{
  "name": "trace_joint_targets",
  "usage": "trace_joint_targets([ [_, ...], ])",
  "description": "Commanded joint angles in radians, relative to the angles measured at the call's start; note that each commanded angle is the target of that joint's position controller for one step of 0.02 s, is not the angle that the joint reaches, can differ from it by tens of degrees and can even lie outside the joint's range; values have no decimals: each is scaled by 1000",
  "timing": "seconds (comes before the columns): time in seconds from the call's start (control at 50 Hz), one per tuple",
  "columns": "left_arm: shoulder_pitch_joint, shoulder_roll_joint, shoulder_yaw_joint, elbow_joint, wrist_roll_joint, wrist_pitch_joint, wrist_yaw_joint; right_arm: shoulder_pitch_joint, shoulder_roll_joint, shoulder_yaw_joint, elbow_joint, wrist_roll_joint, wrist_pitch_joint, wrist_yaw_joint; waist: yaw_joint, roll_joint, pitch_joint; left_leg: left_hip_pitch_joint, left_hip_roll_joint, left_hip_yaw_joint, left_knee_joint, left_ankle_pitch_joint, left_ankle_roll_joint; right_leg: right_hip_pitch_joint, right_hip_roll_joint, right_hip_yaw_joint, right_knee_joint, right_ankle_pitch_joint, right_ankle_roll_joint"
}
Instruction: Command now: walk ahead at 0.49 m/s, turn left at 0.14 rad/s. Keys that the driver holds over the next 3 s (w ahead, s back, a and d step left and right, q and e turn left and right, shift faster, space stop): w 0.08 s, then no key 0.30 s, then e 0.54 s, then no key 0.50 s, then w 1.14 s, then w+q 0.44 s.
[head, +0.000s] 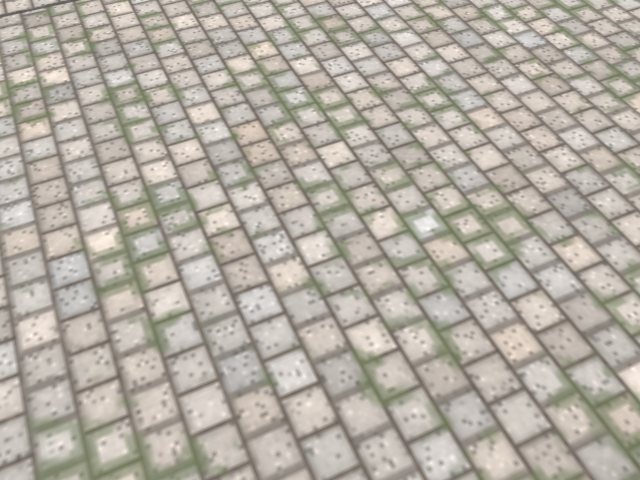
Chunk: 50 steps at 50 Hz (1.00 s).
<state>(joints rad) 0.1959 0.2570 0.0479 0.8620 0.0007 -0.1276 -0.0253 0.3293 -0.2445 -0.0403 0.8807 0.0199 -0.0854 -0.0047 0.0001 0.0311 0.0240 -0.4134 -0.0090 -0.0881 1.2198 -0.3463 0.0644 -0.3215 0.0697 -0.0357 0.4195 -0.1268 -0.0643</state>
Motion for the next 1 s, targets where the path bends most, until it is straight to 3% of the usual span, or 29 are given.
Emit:
trace_joint_targets([
  [0.02, 17, 64, 6, -30, 6, -10, -6, 25, -61, -19, -69, -7, -8, -3, -21, -82, -41, -181, 125, -17, -35, 72, -3, 141, -276, 327, -274, 26, -184],
  [0.1, 79, 125, 17, 3, -1, -6, 6, -91, -47, -9, -120, -23, -4, -9, -4, -72, 10, -252, 145, 28, -251, 202, -44, 113, -268, 213, -308, 228, -198],
  [0.14, 95, 127, 14, 13, -1, 6, 14, -153, -29, -1, -138, -26, -10, -6, 9, -74, 6, -189, 115, 63, -421, 312, -52, 102, -227, 119, -269, 445, -160],
  [0.18, 143, 138, 11, 32, -8, 16, 19, -217, -20, 5, -150, -22, -15, 1, 40, -90, -16, -106, 67, 97, -544, 426, -59, 107, -200, 71, -233, 493, -129],
  [0.26, 168, 142, 5, 61, -16, 39, 26, -274, -59, -5, -180, -20, -13, 14, 41, -121, -40, -59, 36, 64, -672, 421, -31, 224, -247, 111, -131, 462, -97],
  [0.3, 125, 146, 6, 56, -20, 49, 31, -197, -94, -20, -158, -33, -18, 16, -15, -113, -78, 56, 17, 69, -764, 437, 2, 249, -237, 122, -21, 444, -62],
  [0.32, 138, 134, 2, 54, -14, 49, 32, -122, -132, -34, -131, -42, -22, 11, -37, -80, -120, 180, 25, 70, -810, 580, 24, 233, -185, 104, 90, 433, -33],
  [0.34, 186, 92, -15, 39, 12, 40, 32, -31, -207, -48, -120, -58, -22, 4, -38, 32, -242, 439, 187, -67, -715, 1017, 91, 83, -117, 64, 300, 182, 12],
  [0.36, 351, -15, -51, 83, 10, 38, 24, 1, -184, -37, -115, -62, -5, 4, -5, 235, -381, 677, 408, -294, -695, 1213, 269, -139, -34, 46, 577, -429, 72],
  [0.38, 353, 58, -35, 103, -5, 48, 20, 27, -109, -19, -108, -41, 8, 14, -27, 183, -418, 634, 401, -357, -738, 1056, 282, -169, -58, 124, 680, -578, 85],
  [0.4, 279, 104, -20, 86, -23, 64, 22, -32, -98, -16, -112, -25, 14, 18, -24, 116, -318, 531, 367, -308, -780, 844, 243, -221, -85, 133, 731, -552, 94],
  [0.42, 206, 106, -14, 72, -24, 83, 33, -112, -89, -11, -125, -24, 15, 16, -11, 43, -238, 411, 336, -259, -824, 682, 204, -229, -114, 126, 718, -498, 104],
  [0.44, 165, 99, -8, 62, -19, 105, 45, -181, -82, -6, -133, -32, 14, 13, 10, 28, -176, 282, 314, -208, -874, 554, 182, -199, -139, 128, 671, -446, 112],
  [0.48, 172, 70, -6, 58, -11, 139, 64, -256, -112, -17, -132, -53, 17, 5, 50, 91, -123, 92, 257, -102, -947, 418, 160, -73, -133, 85, 578, -360, 126],
  [0.54, 168, 74, 7, 40, -8, 156, 75, -239, -141, -33, -120, -47, 27, -18, 38, 96, -134, 78, 273, -50, -971, 332, 192, -66, -119, 50, 567, -320, 121],
  [0.66, 73, 75, 23, -32, -9, 168, 66, -243, -160, -49, -100, -29, 58, -56, 13, 85, -120, 123, 315, -3, -999, 189, 188, -79, -136, 20, 462, -276, 88],
  [0.72, 89, 78, 32, -44, -11, 167, 50, -259, -176, -56, -92, -11, 74, -57, 32, 87, -125, 148, 316, 39, -958, 188, 155, -2, -116, -16, 310, -230, 53],
  [0.76, 153, 90, 45, -26, -5, 168, 36, -262, -164, -56, -84, 7, 88, -57, 66, 61, -120, 113, 274, 104, -860, 149, 85, 116, -74, -47, 112, -122, 0],
  [0.78, 169, 131, 57, -33, 3, 170, 36, -220, -127, -50, -68, 6, 95, -51, 61, -50, -79, 24, 206, 184, -688, 63, 1, 166, -143, 91, -38, -54, -50],
  [0.8, 151, 247, 79, -73, 3, 174, 53, -204, -66, -36, -100, -31, 95, -40, 5, -346, -41, -247, 46, 275, -379, -231, -108, 249, -398, 464, -89, 225, -174],
  [0.82, 167, 263, 75, -92, 42, 151, 44, -340, -99, -48, -144, -37, 85, -45, 70, -299, -37, -307, -15, 101, -222, -303, -101, 139, -457, 579, -162, 191, -283],
  [0.84, 111, 242, 72, -106, 51, 125, 42, -344, -129, -58, -144, -22, 86, -47, 33, -210, -26, -307, 7, 41, -138, -210, -85, 125, -400, 494, -165, 148, -245],
  [0.86, 43, 224, 72, -122, 24, 109, 45, -300, -145, -67, -120, -21, 89, -52, -4, -164, -29, -310, 20, 23, -126, -113, -79, 133, -348, 420, -148, 128, -181],
  [0.88, 2, 191, 62, -139, 1, 105, 47, -273, -153, -73, -94, -30, 94, -59, -13, -132, -48, -302, 28, 18, -117, -60, -84, 146, -319, 377, -133, 126, -141],
  [0.9, -11, 175, 56, -147, -11, 105, 51, -264, -150, -74, -90, -38, 94, -62, -19, -133, -60, -284, 24, 20, -99, -10, -93, 143, -300, 350, -124, 171, -131],
  [0.96, 47, 139, 43, -140, -4, 107, 62, -247, -121, -70, -86, -22, 86, -60, -10, -137, -113, -267, 14, 19, -109, 62, -110, 228, -278, 311, -100, 290, -138],
  [1.0, 69, 136, 41, -134, -5, 108, 67, -266, -104, -62, -90, -18, 83, -60, 7, -148, -112, -269, 25, 18, -209, 79, -122, 282, -275, 306, -93, 305, -136],
])
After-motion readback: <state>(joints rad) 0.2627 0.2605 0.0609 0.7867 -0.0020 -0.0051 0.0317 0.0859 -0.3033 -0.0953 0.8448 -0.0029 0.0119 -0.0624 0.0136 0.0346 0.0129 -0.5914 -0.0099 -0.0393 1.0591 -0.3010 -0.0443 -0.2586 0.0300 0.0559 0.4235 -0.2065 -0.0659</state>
